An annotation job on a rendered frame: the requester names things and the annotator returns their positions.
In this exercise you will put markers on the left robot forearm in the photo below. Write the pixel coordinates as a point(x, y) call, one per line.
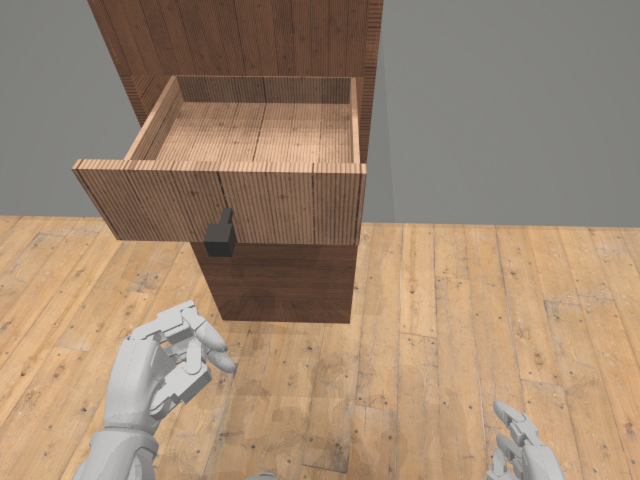
point(119, 454)

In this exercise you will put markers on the right robot hand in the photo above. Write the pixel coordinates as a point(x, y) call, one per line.
point(534, 461)

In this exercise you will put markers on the drawer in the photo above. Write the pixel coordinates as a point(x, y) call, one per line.
point(281, 151)

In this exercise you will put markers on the cabinet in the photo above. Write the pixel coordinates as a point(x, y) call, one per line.
point(151, 40)

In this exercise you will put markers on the handle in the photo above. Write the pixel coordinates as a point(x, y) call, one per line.
point(220, 237)

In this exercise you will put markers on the left robot hand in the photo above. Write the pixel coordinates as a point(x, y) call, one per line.
point(134, 399)

